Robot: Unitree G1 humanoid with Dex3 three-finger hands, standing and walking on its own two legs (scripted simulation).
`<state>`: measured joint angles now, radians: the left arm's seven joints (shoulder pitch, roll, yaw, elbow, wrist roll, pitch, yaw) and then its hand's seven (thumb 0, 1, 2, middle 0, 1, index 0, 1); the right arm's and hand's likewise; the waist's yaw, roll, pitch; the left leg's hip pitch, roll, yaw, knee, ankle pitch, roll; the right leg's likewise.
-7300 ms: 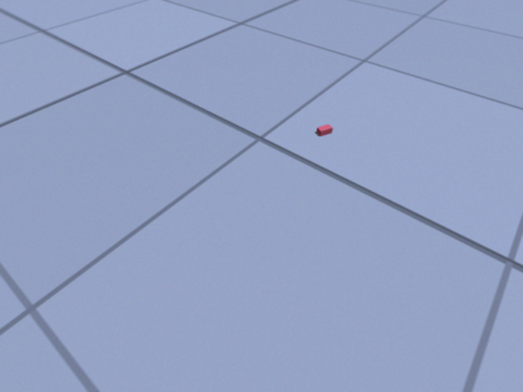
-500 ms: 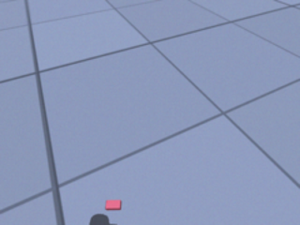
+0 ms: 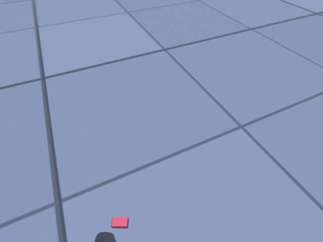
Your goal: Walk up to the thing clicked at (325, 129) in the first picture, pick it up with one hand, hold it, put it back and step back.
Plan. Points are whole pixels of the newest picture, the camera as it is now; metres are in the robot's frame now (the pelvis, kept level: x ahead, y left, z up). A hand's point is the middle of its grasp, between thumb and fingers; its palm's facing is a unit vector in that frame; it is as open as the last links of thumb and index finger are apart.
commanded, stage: stand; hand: left
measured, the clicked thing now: (120, 222) +0.40 +0.25 -0.76
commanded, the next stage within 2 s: none
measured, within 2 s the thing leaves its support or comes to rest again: neither
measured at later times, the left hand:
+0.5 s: hand out of the picture +0.07 +0.25 -0.15, palm faces -0.03 -0.94 -0.34, open 7.4 cm
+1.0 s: hand out of the picture +0.08 +0.25 -0.16, palm faces -0.03 -0.94 -0.34, open 7.4 cm
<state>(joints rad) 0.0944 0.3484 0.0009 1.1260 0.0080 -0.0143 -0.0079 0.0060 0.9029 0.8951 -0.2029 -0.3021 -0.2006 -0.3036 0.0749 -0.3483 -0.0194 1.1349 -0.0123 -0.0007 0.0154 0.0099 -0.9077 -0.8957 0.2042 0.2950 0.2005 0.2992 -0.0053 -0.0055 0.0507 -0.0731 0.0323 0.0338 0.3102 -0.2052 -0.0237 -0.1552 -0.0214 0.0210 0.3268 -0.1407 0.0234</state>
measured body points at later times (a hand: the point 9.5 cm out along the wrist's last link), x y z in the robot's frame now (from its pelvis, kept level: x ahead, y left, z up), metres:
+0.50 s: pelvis +0.00 -0.01 +0.00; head +0.00 -0.01 +0.45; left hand +0.08 +0.30 -0.13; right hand +0.07 -0.31 -0.13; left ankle -0.02 +0.13 -0.75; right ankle +0.02 -0.13 -0.75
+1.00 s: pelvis +0.00 +0.00 +0.00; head +0.01 -0.01 +0.45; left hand +0.08 +0.30 -0.13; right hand +0.07 -0.31 -0.13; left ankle -0.02 +0.13 -0.75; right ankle +0.02 -0.13 -0.75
